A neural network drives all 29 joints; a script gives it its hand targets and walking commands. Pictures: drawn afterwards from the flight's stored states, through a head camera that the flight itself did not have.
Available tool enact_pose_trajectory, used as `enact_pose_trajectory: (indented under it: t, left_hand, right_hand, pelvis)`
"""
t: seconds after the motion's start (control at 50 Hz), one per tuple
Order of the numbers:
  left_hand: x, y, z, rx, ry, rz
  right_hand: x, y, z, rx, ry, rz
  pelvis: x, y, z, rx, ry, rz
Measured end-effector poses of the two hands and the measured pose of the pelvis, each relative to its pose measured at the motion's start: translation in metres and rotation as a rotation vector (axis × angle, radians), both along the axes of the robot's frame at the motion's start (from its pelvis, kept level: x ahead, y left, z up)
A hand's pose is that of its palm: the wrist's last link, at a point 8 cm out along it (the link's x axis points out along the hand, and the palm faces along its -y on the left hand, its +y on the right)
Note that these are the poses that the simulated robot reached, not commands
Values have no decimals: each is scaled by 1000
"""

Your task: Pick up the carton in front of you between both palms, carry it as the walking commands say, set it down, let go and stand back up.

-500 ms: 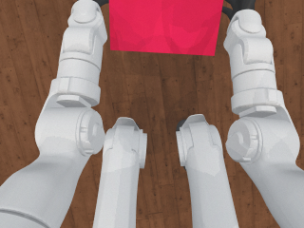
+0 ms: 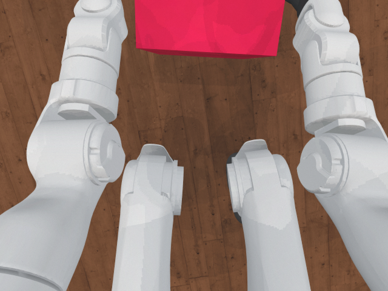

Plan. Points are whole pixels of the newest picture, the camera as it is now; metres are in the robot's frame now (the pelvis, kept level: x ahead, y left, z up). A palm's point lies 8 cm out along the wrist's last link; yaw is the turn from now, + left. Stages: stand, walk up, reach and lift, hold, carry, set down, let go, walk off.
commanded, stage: set down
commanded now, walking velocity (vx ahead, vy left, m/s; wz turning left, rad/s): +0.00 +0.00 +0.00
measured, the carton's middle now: out of the picture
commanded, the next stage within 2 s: none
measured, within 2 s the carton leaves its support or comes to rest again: rests again in 0.22 s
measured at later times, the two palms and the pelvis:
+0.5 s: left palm out of the picture +0.57 +0.14 -0.17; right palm out of the picture +0.55 -0.17 -0.17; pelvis +0.01 +0.00 -0.01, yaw +0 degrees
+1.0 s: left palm (91, 10) +0.54 +0.18 -0.20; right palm (323, 16) +0.52 -0.21 -0.20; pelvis +0.00 +0.00 -0.02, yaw -1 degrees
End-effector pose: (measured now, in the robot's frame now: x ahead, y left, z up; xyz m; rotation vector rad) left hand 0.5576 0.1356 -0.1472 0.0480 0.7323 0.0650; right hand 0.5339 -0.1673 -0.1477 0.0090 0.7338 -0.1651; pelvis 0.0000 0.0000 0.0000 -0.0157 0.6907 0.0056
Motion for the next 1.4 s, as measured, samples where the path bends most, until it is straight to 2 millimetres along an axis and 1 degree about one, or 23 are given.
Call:
enact_pose_trajectory:
  t: [0.16, 0.38, 0.44, 0.74, 0.78, 0.82, 0.88, 0.92, 0.96, 1.0, 1.04, 1.1, 1.16, 1.26, 1.34, 1.4]
  left_hand:
    - [4, -1, -5, -15, -10, -19]
    - [15, 1, -20, -42, -32, -19]
    - [15, 2, -22, -56, -41, -23]
    - [15, 4, -22, -48, -51, -49]
    - [12, 4, -27, -33, -37, -70]
    - [2, 9, -38, 1, 1, -81]
    - [-14, 24, -56, 29, 42, -38]
    - [-20, 35, -62, 41, 41, -9]
    - [-19, 43, -61, 51, 20, 5]
    - [-13, 47, -54, 54, -8, 8]
    - [-5, 47, -44, 49, -35, 6]
    - [7, 42, -25, 36, -66, 2]
    - [13, 34, -3, 27, -89, -1]
    - [13, 28, 38, 30, -99, 2]
    - [9, 30, 68, 32, -82, 11]
    - [8, 33, 87, 32, -82, 14]
  right_hand:
    - [4, 1, -5, 13, -10, 16]
    - [15, -3, -20, 30, -31, 16]
    - [15, -4, -22, 41, -43, 20]
    - [15, -4, -23, 39, -54, 45]
    - [12, -5, -27, 21, -37, 59]
    - [3, -9, -38, -6, 10, 65]
    - [-12, -21, -53, -38, 50, 27]
    - [-16, -32, -57, -51, 47, 0]
    - [-15, -40, -56, -60, 27, -16]
    - [-10, -45, -50, -61, 2, -22]
    - [-4, -46, -41, -56, -22, -25]
    - [5, -44, -25, -46, -51, -26]
    - [11, -39, -5, -40, -75, -24]
    - [11, -34, 38, -43, -91, -26]
    - [8, -36, 69, -43, -81, -34]
    - [7, -38, 89, -45, -81, -35]
  pelvis:
    - [0, 0, -2, 1, -17, 0]
    - [11, 0, -4, 1, -1, -2]
    - [13, 0, -5, 1, 4, -2]
    - [8, 1, -10, -3, -37, -2]
    - [7, 1, -10, -3, -46, -2]
    - [5, 1, -10, -2, -51, -3]
    - [3, 1, -11, 1, -59, -5]
    - [1, 1, -13, 1, -69, -7]
    - [-2, 1, -16, 1, -84, -9]
    - [-5, 1, -19, 1, -101, -10]
    - [-8, 1, -22, 0, -114, -10]
    - [-11, 1, -22, 1, -117, -10]
    - [-13, 0, -16, 2, -106, -12]
    - [-11, 0, 9, 3, -56, -17]
    - [-9, -1, 34, 5, 0, -18]
    - [-7, -1, 51, 5, 36, -18]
